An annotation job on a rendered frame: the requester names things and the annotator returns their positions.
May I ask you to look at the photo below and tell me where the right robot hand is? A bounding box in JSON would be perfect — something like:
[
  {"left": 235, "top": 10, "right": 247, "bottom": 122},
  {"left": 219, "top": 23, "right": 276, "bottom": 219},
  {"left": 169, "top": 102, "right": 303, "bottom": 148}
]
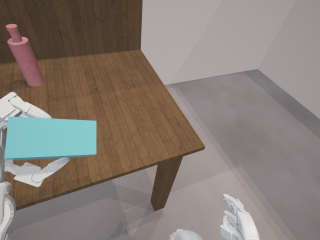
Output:
[{"left": 220, "top": 194, "right": 260, "bottom": 240}]

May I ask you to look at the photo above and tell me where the sponge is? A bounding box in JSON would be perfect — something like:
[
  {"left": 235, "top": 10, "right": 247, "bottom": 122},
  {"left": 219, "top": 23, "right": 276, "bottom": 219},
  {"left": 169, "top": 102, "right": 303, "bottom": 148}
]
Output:
[{"left": 4, "top": 116, "right": 97, "bottom": 161}]

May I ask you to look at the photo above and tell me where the left robot hand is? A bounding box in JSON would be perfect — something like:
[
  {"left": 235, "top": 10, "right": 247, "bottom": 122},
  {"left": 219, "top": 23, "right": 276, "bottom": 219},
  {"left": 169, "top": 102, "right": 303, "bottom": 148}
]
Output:
[{"left": 0, "top": 92, "right": 71, "bottom": 187}]

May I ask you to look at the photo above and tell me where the left robot forearm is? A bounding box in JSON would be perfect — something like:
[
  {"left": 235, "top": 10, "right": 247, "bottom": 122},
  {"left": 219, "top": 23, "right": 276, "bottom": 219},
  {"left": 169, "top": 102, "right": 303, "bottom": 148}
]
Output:
[{"left": 0, "top": 181, "right": 16, "bottom": 240}]

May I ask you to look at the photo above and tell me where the robot right thigh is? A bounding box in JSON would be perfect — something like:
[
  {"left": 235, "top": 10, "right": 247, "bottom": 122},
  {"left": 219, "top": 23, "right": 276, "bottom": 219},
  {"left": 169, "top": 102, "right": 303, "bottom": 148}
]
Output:
[{"left": 169, "top": 230, "right": 204, "bottom": 240}]

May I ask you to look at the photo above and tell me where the table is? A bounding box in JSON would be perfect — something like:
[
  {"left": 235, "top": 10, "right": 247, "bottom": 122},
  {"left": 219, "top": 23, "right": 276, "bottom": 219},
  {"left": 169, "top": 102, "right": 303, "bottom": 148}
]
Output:
[{"left": 0, "top": 0, "right": 205, "bottom": 211}]

